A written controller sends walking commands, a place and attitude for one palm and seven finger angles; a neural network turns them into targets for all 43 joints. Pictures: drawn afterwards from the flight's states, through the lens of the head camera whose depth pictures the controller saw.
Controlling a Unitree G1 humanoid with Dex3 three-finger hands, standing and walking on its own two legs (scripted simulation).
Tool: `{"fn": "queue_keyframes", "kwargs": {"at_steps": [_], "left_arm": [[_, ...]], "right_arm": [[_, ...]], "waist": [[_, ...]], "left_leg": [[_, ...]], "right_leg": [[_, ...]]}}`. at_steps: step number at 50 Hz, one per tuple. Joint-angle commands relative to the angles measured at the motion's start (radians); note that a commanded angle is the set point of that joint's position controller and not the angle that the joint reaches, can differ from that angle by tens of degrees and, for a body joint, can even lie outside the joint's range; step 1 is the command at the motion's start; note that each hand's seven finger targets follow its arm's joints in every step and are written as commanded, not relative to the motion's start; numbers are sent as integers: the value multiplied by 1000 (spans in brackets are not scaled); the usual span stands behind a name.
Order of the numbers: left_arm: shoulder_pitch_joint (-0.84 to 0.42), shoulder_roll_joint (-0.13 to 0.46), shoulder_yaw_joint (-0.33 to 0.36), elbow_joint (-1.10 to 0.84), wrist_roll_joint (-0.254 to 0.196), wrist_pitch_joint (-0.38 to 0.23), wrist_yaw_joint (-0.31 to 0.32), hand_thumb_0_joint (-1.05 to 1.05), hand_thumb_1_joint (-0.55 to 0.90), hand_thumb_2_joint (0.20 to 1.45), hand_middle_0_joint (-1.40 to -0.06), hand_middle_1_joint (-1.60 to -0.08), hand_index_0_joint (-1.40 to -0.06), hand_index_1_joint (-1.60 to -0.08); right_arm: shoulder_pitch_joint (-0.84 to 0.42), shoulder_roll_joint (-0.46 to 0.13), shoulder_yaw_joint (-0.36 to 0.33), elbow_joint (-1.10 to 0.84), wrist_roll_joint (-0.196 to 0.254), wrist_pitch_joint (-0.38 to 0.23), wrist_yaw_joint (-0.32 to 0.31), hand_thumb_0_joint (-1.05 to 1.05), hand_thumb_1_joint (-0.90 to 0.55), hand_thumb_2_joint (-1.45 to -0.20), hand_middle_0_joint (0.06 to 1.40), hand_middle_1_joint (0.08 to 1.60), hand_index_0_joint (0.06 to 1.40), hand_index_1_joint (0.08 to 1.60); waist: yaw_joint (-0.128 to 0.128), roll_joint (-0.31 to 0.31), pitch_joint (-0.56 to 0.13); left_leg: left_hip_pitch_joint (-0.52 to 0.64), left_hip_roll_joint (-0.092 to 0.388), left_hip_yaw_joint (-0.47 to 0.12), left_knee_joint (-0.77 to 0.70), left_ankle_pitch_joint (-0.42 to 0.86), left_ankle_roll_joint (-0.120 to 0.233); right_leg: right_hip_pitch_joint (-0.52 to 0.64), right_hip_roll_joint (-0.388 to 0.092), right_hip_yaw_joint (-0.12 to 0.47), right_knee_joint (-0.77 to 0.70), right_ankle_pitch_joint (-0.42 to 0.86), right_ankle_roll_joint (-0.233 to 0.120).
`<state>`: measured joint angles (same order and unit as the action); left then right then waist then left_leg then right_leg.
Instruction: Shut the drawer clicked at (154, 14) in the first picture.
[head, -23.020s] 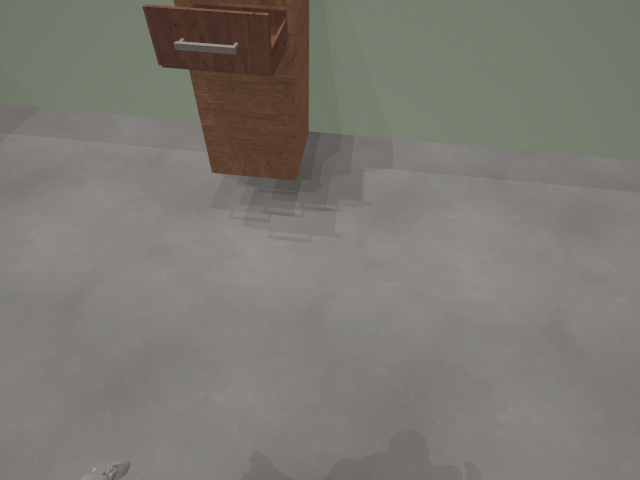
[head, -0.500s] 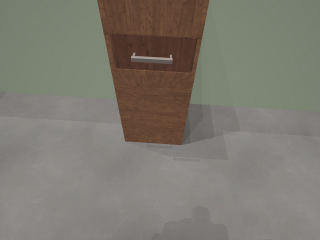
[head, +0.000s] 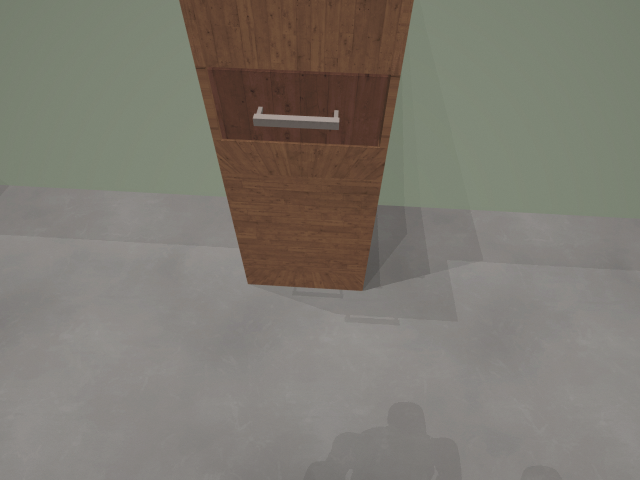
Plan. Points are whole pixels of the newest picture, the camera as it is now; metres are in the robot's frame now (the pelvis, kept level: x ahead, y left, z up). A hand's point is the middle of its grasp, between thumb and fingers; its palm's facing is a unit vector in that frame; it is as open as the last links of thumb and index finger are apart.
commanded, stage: look to check the result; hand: left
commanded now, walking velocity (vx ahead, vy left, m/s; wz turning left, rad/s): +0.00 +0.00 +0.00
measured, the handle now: (297, 117) +0.84 +0.10 -0.02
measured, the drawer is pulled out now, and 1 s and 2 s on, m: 0.00 0.00 0.00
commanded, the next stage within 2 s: stand and wait in 0.20 s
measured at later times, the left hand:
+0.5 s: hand out of the picture +0.03 +0.18 -0.17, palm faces +0.01 -0.98 -0.21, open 7.4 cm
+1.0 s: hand out of the picture +0.02 +0.18 -0.17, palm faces +0.01 -0.98 -0.22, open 7.4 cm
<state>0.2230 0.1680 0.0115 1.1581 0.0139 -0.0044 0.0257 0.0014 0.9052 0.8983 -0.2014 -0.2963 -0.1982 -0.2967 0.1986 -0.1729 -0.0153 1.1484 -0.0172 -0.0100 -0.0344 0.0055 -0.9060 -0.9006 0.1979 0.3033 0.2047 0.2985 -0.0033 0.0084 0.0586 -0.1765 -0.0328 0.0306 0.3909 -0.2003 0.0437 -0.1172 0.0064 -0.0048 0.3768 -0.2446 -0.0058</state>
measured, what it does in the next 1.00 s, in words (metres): stands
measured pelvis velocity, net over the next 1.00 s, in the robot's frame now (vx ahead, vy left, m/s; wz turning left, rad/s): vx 0.00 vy -0.01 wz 0.00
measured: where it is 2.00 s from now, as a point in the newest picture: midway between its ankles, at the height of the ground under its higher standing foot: outside the picture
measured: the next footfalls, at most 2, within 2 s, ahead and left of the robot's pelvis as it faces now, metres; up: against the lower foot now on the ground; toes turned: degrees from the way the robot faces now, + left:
none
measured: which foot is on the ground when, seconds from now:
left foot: down 0.00-1.00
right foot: down 0.00-1.00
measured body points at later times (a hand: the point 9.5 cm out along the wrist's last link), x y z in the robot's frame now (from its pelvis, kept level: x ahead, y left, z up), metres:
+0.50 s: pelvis +0.01 -0.01 +0.00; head +0.02 -0.01 +0.45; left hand +0.03 +0.23 -0.16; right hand +0.03 -0.25 -0.16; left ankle +0.01 +0.09 -0.74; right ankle -0.03 -0.12 -0.74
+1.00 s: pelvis +0.00 -0.01 +0.00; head +0.01 -0.01 +0.45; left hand +0.02 +0.23 -0.16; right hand +0.02 -0.26 -0.16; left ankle +0.01 +0.09 -0.74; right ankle -0.03 -0.12 -0.74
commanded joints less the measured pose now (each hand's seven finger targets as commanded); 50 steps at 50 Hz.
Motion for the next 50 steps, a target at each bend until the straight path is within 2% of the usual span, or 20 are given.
{"fn": "queue_keyframes", "kwargs": {"at_steps": [1,5,8,16,19,32,34,35,45,50], "left_arm": [[48,123,19,-30,-4,-17,8,0,900,900,-200,-300,-200,-300],[49,131,20,-30,-5,-20,8,0,900,900,-200,-300,-200,-300],[45,135,21,-33,-5,-21,8,0,900,900,-200,-300,-200,-300],[40,140,21,-34,-6,-21,7,0,900,900,-200,-300,-200,-300],[41,148,23,-38,-6,-23,7,0,900,900,-200,-300,-200,-300],[30,153,23,-38,-6,-18,3,0,900,900,-200,-300,-200,-300],[36,157,24,-40,-6,-22,4,0,900,900,-200,-300,-200,-300],[35,153,21,-39,-7,-21,4,0,900,900,-200,-300,-200,-300],[31,160,22,-37,-6,-21,3,0,900,900,-200,-300,-200,-300],[32,162,21,-37,-6,-22,3,0,900,900,-200,-300,-200,-300]], "right_arm": [[55,-124,-17,-18,3,-11,-11,0,-900,-900,200,300,200,300],[43,-132,-19,-20,4,-11,-12,0,-900,-900,200,300,200,300],[42,-139,-19,-19,3,-14,-13,0,-900,-900,200,300,200,300],[39,-139,-16,-16,2,-14,-13,0,-900,-900,200,300,200,300],[38,-150,-17,-21,3,-14,-13,0,-900,-900,200,300,200,300],[41,-152,-13,-13,2,-14,-13,0,-900,-900,200,300,200,300],[41,-158,-16,-18,3,-14,-13,0,-900,-900,200,300,200,300],[42,-156,-15,-15,1,-14,-13,0,-900,-900,200,300,200,300],[38,-155,-15,-12,2,-12,-12,0,-900,-900,200,300,200,300],[36,-162,-16,-15,2,-14,-12,0,-900,-900,200,300,200,300]], "waist": [[-9,-8,-30],[-7,-26,-25],[-8,-4,-38],[-5,-15,-16],[-3,-16,-31],[-3,-10,-3],[-3,-32,-26],[-5,-15,-27],[-6,-10,1],[-6,-6,-17]], "left_leg": [[68,138,-123,-57,201,7],[74,138,-117,-52,212,5],[82,137,-118,-55,221,4],[76,138,-117,-60,233,3],[84,138,-114,-57,241,2],[69,142,-118,-81,192,0],[85,143,-115,-72,213,1],[87,140,-114,-72,202,-1],[71,142,-118,-83,167,-2],[81,144,-117,-83,168,-2]], "right_leg": [[-57,-100,87,-64,151,-33],[-54,-105,86,-70,179,-32],[-41,-103,90,-71,183,-34],[-37,-105,85,-76,199,-34],[-30,-106,87,-79,210,-35],[-38,-101,90,-93,143,-35],[-30,-103,89,-91,175,-36],[-33,-105,91,-90,166,-36],[-46,-104,91,-101,131,-37],[-43,-105,95,-102,131,-38]]}}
